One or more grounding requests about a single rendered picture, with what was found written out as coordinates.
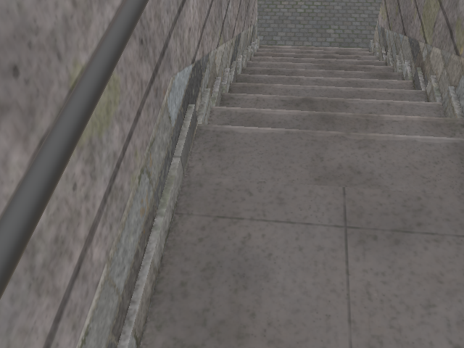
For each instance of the stairs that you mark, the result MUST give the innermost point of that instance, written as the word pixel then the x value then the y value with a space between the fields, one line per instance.
pixel 330 89

